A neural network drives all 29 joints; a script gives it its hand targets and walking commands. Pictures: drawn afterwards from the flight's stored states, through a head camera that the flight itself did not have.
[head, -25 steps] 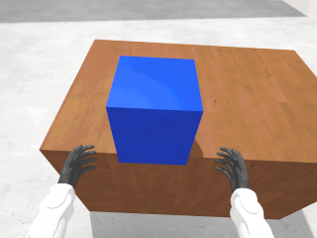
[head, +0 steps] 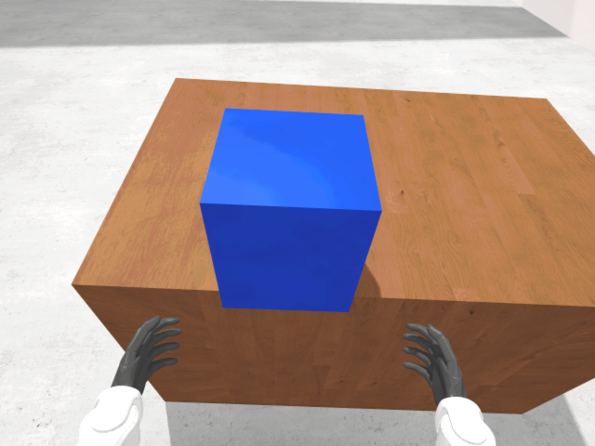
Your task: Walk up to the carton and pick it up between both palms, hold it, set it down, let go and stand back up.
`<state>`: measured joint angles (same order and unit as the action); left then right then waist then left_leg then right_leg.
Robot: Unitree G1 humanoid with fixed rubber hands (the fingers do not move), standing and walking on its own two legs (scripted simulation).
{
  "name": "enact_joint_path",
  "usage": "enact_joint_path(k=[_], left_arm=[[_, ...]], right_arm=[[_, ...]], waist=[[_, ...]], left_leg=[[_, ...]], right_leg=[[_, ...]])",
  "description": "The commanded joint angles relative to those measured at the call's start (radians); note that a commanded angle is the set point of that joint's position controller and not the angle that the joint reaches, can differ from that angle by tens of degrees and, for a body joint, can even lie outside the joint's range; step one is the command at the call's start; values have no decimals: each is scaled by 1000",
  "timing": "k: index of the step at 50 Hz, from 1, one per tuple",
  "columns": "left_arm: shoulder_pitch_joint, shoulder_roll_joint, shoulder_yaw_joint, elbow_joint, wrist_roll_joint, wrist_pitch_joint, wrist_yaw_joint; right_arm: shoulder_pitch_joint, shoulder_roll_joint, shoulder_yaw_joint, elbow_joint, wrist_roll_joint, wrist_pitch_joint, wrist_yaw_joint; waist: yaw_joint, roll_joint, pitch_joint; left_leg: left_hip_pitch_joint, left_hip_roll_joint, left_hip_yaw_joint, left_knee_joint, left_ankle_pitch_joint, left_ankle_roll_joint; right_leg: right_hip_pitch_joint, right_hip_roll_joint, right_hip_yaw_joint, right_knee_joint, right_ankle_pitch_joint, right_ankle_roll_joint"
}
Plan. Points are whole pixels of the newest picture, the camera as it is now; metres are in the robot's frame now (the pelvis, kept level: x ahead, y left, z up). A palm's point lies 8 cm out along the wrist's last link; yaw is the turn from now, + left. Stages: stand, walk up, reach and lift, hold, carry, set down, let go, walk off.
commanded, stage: set down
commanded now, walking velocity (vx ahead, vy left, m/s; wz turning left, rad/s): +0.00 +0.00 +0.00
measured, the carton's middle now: (290, 215) +0.43 +0.03 +0.05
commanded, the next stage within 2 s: let go in 0.92 s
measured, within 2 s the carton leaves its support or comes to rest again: neither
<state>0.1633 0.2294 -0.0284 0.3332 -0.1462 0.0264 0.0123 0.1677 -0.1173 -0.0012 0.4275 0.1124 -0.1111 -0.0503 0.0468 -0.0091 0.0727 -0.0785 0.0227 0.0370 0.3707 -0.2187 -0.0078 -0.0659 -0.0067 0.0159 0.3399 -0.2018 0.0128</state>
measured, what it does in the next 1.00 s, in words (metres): stands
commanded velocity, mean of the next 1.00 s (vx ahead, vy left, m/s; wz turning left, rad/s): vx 0.00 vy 0.00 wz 0.00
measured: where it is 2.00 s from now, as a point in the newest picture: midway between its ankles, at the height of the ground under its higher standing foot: outside the picture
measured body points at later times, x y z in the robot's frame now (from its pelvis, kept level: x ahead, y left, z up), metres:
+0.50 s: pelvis +0.00 -0.01 +0.00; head +0.01 +0.00 +0.45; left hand +0.17 +0.23 -0.08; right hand +0.17 -0.22 -0.09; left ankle -0.01 +0.12 -0.75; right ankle -0.01 -0.13 -0.75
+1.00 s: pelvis +0.00 -0.01 +0.00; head +0.01 +0.00 +0.45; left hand +0.17 +0.21 -0.09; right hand +0.15 -0.24 -0.10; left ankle -0.01 +0.12 -0.75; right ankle -0.01 -0.13 -0.75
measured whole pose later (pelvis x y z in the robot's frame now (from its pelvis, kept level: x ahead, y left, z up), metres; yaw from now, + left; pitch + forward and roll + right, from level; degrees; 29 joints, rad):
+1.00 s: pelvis +0.00 -0.01 +0.00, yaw -1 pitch -5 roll +0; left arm 0.19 0.19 0.00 0.52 -0.01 0.13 0.02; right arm 0.18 -0.17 -0.05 0.75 -0.03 -0.20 0.02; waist 0.01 -0.01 0.10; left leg -0.07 0.04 0.05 0.39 -0.23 -0.02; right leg -0.08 0.01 0.03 0.39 -0.23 0.00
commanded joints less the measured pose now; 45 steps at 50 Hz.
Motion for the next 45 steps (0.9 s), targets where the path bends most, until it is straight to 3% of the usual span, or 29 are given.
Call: enact_joint_path(k=[1,5,12,14,26,45], left_arm=[[-141,119,49,-216,3,-31,9],[-64,87,40,-124,41,-9,4],[-59,111,49,-158,53,-17,16],[-36,102,51,-99,74,-8,13],[-44,98,60,7,101,27,10],[-76,83,63,36,140,70,11]], right_arm=[[-116,-99,-47,-200,-11,-53,3],[-47,-99,-39,-90,-44,-53,15],[-51,-110,-50,-97,-53,-93,28],[-37,-112,-44,-36,-67,-95,34],[-54,-132,-66,120,-111,-125,49],[-66,-164,-76,179,-142,-132,62]], waist=[[-3,44,-150],[-11,49,-106],[-17,38,-148],[-18,34,-121],[-42,18,-94],[-34,10,-90]], left_leg=[[40,-22,27,-35,271,-45],[58,-22,31,-33,269,-48],[56,-25,35,-16,276,-44],[49,-26,39,-13,263,-43],[54,-24,52,-13,198,-35],[73,-26,64,-11,187,-24]], right_leg=[[1,29,-18,-45,135,-40],[-18,29,-22,-53,131,-42],[-15,29,-25,-33,176,-31],[-19,28,-27,-31,175,-28],[-53,28,-36,-29,140,-25],[-69,32,-34,-21,156,-20]])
